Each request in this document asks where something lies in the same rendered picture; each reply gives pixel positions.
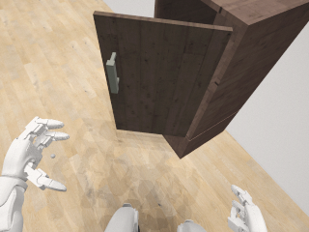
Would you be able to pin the cupboard door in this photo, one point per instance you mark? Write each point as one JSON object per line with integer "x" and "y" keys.
{"x": 164, "y": 68}

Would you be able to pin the robot right shin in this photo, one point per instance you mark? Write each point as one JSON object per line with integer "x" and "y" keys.
{"x": 189, "y": 220}

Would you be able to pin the right robot hand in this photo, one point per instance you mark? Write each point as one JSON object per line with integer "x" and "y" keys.
{"x": 250, "y": 217}

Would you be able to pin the handle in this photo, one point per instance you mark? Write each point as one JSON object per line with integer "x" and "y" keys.
{"x": 112, "y": 74}

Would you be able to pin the left robot thigh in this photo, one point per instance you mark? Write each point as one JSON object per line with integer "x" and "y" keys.
{"x": 125, "y": 219}

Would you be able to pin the left robot hand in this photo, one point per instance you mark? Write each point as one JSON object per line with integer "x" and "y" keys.
{"x": 17, "y": 162}

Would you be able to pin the left robot forearm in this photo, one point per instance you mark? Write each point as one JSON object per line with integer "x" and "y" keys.
{"x": 11, "y": 200}

